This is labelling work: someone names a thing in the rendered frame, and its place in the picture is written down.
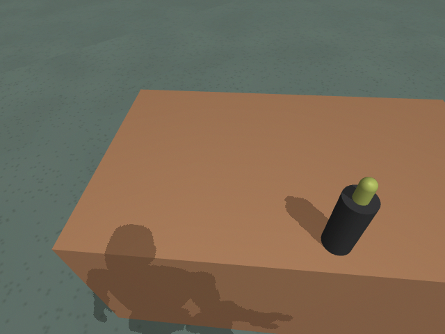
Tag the bottle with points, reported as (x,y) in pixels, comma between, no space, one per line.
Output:
(355,209)

